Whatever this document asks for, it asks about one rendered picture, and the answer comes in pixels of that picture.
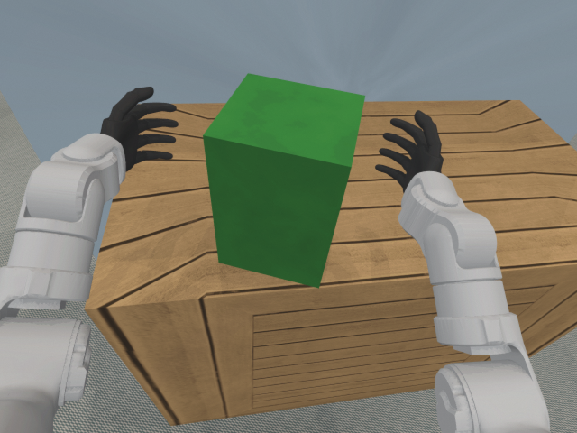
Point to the carton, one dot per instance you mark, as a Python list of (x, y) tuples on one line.
[(278, 158)]

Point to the right robot upper arm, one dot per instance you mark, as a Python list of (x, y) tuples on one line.
[(488, 397)]

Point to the right robot forearm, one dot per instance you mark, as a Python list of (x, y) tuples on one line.
[(460, 250)]

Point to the left robot upper arm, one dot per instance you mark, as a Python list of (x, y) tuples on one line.
[(44, 362)]

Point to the right robot hand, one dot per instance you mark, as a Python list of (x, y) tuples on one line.
[(425, 156)]

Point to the left robot hand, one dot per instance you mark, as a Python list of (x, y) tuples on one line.
[(124, 124)]

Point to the left robot forearm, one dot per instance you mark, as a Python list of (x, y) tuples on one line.
[(58, 224)]

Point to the pedestal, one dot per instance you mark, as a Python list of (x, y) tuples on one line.
[(207, 340)]

